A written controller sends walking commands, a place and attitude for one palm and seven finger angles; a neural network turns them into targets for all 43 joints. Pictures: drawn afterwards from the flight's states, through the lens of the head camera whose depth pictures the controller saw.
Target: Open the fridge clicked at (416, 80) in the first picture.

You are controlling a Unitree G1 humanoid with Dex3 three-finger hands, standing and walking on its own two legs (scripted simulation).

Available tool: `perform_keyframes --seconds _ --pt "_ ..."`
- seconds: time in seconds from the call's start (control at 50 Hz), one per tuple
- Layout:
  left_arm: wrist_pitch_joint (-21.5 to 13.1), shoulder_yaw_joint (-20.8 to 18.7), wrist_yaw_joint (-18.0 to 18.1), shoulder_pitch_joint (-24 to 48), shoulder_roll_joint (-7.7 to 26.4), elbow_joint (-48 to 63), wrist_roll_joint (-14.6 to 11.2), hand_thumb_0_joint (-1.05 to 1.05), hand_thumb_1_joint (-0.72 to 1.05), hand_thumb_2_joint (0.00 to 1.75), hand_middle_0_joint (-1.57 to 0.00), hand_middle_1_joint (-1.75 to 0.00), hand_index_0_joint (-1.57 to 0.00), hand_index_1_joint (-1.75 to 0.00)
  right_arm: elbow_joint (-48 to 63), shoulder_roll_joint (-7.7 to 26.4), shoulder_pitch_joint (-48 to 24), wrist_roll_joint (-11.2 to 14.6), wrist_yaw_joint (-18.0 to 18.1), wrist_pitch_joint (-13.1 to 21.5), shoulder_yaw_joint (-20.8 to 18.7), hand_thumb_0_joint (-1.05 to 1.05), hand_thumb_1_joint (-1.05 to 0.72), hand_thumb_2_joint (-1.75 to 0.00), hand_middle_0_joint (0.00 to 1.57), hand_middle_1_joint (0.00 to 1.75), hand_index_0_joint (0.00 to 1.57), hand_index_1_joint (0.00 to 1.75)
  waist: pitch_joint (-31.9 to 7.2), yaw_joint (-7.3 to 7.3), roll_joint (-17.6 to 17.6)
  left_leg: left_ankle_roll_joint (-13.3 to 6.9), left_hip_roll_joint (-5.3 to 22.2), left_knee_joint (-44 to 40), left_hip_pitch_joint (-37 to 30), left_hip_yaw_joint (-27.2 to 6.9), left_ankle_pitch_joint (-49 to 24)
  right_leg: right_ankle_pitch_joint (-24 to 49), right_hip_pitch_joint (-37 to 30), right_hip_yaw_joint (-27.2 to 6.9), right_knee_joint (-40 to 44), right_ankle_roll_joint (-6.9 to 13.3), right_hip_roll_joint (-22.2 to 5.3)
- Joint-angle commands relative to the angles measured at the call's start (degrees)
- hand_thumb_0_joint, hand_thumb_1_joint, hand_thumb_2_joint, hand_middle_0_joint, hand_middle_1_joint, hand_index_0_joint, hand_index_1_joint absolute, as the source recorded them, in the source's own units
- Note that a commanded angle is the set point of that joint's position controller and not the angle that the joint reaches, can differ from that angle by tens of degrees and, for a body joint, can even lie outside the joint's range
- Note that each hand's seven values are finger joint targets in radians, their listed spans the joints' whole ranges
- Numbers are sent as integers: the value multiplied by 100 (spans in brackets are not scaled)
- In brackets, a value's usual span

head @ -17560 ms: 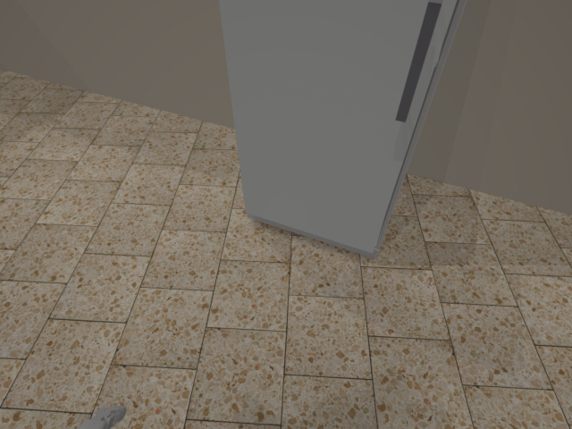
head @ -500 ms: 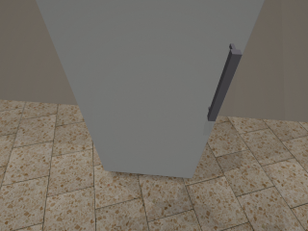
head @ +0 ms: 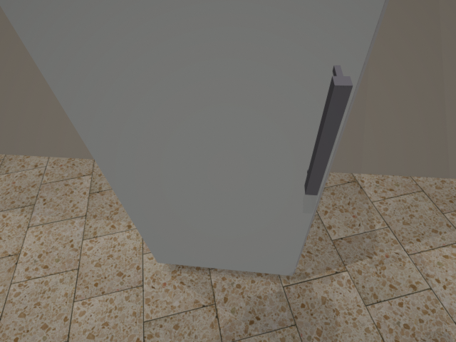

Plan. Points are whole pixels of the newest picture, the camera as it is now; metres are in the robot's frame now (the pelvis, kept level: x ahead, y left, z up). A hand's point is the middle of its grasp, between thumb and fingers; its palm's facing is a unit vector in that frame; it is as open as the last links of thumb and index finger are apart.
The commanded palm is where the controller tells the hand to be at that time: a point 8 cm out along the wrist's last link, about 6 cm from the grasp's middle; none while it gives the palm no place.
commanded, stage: come to a stop and stand still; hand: right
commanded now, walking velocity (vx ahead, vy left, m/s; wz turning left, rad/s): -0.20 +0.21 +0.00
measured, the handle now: (322, 138) +0.46 -0.15 +0.11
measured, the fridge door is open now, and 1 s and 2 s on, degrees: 0 0 0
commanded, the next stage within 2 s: none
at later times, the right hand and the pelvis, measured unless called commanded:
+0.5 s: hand out of the picture +0.16 -0.15 -0.18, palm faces +0.05 +0.98 -0.20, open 7.4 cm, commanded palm none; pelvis +0.08 +0.03 -0.01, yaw -3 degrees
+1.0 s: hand out of the picture +0.05 -0.26 -0.17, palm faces +0.09 +0.95 -0.29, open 7.4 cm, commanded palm none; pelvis +0.01 -0.05 -0.01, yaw +0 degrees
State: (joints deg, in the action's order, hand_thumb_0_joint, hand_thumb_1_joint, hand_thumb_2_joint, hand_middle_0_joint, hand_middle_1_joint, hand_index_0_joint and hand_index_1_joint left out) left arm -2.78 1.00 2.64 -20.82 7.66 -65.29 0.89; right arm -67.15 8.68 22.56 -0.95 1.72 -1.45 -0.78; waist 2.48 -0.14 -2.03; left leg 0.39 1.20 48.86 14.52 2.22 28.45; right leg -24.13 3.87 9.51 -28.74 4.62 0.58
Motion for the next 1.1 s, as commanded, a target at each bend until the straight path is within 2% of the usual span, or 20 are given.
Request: perform_keyframes --seconds 0.0,0.18,0.32,0.34,0.36,0.38,0.4,0.48,0.52,0.68,0.7,0.72,0.76,0.8,0.82,0.88,0.98,1.0,1.04,1.08 --pt "72 -135 199 -1054 831 -180 -10 0 90 90 -20 -30 -20 -30 510 255 -246 -32 111 54 -113 0 -90 -90 20 30 20 30 691 -161 634 24 175 543 1382 -170 -250 7503 -508 -1222 788 -226 -1794" --pt "135 -336 295 -776 652 8 9 0 90 90 -20 -30 -20 -30 1136 335 -875 -76 -9 -175 -354 0 -90 -90 20 30 20 30 554 -80 932 53 -159 1391 2142 -32 -1356 6650 -255 -937 711 -253 -1557" --pt "197 -566 228 -618 891 197 6 0 90 90 -20 -30 -20 -30 1325 528 -808 -87 -36 37 -344 0 -90 -90 20 30 20 30 -76 91 1376 -170 -351 -1423 547 557 -1801 7396 -608 -859 -470 -253 -1374" --pt "216 -595 201 -583 934 260 -19 0 90 90 -20 -30 -20 -30 1243 648 -508 -94 -20 89 -380 0 -90 -90 20 30 20 30 -306 249 1166 -236 -225 -1967 -60 423 -2430 6838 -421 -890 -1022 -322 -1306" --pt "239 -609 153 -617 870 336 -67 0 90 90 -20 -30 -20 -30 1109 916 -35 -128 20 177 -425 0 -90 -90 20 30 20 30 -803 443 448 -488 514 -2488 -997 -186 -4651 5195 140 -710 -2373 -440 -916" --pt "205 -563 78 -741 517 467 -128 0 90 90 -20 -30 -20 -30 980 1358 299 -119 99 258 -508 0 -90 -90 20 30 20 30 -1515 430 -624 -1293 2013 -1920 -2263 -1867 -8620 -16 1492 -519 -4017 -616 126" --pt "258 -580 93 -533 540 570 -144 0 90 90 -20 -30 -20 -30 1003 1315 203 -29 113 275 -450 0 -90 -90 20 30 20 30 -1546 369 -585 -1713 2429 -2059 -1880 -1930 -9003 -1314 1535 -1182 -4564 -466 241" --pt "561 -546 25 179 394 723 -3 0 90 90 -20 -30 -20 -30 1310 903 -1008 -46 188 143 -347 0 -90 -90 20 30 20 30 -40 28 -243 -1464 1858 -2630 229 -1272 -6038 -645 1872 -1409 -4696 -606 -165" --pt "606 -556 -25 133 439 754 22 0 90 90 -20 -30 -20 -30 1345 997 -1104 -72 188 167 -369 0 -90 -90 20 30 20 30 -305 -74 3 -1324 1697 -2546 164 -978 -5742 -461 1844 -1307 -4248 -690 -149" --pt "501 -520 -121 718 591 1115 4 0 90 90 -20 -30 -20 -30 1456 1202 -888 -160 65 122 -460 0 -90 -90 20 30 20 30 -733 130 -983 -1123 1407 -2445 -182 -1077 -4484 -242 1642 -896 -2307 -758 -115" --pt "281 -579 -127 567 930 1571 -113 0 90 90 -20 -30 -20 -30 1714 1455 -670 -117 291 225 -455 0 -90 -90 20 30 20 30 -2515 -16 -317 -1048 1698 -1859 -2347 -2002 -7971 -781 1712 -526 -1794 -884 222" --pt "291 -543 -131 712 705 1737 -173 0 90 90 -20 -30 -20 -30 1816 1554 -866 -89 316 171 -488 0 -90 -90 20 30 20 30 -2265 -81 -389 -1099 1865 -1501 -2351 -1654 -7271 -296 1704 -524 -1248 -799 75" --pt "277 -533 -136 705 789 1811 -80 0 90 90 -20 -30 -20 -30 1856 1248 -916 -35 282 42 -399 0 -90 -90 20 30 20 30 -1786 -161 -262 -565 1115 -1249 -765 -941 -4098 1012 750 -662 300 -602 95" --pt "340 -650 -158 884 1317 1983 48 0 90 90 -20 -30 -20 -30 1931 766 -998 6 179 -106 -265 0 -90 -90 20 30 20 30 -410 -95 947 6 148 -1112 807 -39 -738 1214 1100 -1966 787 -62 -1211" --pt "378 -635 -172 1167 1457 2183 119 0 90 90 -20 -30 -20 -30 1904 662 -822 -3 148 -174 -254 0 -90 -90 20 30 20 30 149 31 1342 21 -69 -421 885 35 -232 933 1941 -2254 1214 339 -1686" --pt "440 -548 -202 1553 1231 2230 105 0 90 90 -20 -30 -20 -30 1864 704 -636 -75 80 -205 -272 0 -90 -90 20 30 20 30 865 148 881 -40 -147 447 676 -342 -540 -300 3018 -2094 1396 421 -1222" --pt "387 -482 -186 1135 1060 2143 55 0 90 90 -20 -30 -20 -30 1803 724 49 -61 29 23 -238 0 -90 -90 20 30 20 30 488 280 245 -187 -81 -1836 -135 -371 -985 -807 2555 -1961 774 176 -931" --pt "379 -458 -186 977 950 2124 12 0 90 90 -20 -30 -20 -30 1851 819 -36 -88 39 78 -223 0 -90 -90 20 30 20 30 488 165 -298 -349 143 -2377 39 -970 -630 -773 2470 -1759 486 -11 -584" --pt "420 -431 -186 626 791 2059 -13 0 90 90 -20 -30 -20 -30 1983 1052 -316 -70 30 138 -230 0 -90 -90 20 30 20 30 134 -160 -368 -875 963 -3204 981 -2013 679 -20 1421 -1113 -226 -302 7" --pt "456 -484 -195 137 812 1767 7 0 90 90 -20 -30 -20 -30 2144 1101 -915 -58 87 163 -281 0 -90 -90 20 30 20 30 -121 -357 -1207 -996 1103 -3643 1844 -2048 1313 285 549 -933 -1195 -345 68"
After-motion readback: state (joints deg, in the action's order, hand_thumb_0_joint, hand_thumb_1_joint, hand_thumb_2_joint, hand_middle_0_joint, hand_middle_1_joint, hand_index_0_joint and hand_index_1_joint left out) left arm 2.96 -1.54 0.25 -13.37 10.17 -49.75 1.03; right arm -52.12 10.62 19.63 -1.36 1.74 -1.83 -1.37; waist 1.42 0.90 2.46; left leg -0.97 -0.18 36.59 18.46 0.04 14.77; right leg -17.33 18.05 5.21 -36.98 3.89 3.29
